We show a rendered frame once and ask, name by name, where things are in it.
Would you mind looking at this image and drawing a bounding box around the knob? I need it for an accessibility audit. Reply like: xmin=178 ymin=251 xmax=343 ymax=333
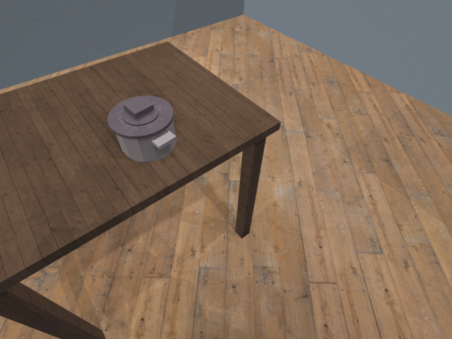
xmin=123 ymin=96 xmax=154 ymax=119

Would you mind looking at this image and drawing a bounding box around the lid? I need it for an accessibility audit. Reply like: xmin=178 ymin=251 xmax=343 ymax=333
xmin=107 ymin=95 xmax=174 ymax=139

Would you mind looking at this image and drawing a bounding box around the pot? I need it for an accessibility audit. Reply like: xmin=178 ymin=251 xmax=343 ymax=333
xmin=116 ymin=120 xmax=177 ymax=162

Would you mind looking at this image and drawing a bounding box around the table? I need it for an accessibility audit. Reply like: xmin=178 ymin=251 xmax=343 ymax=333
xmin=0 ymin=42 xmax=281 ymax=339

